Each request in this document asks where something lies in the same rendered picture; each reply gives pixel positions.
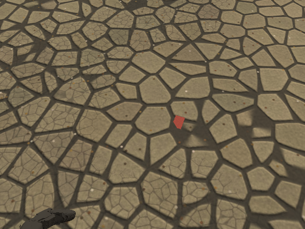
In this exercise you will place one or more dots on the left robot hand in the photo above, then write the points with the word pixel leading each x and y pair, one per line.
pixel 48 217

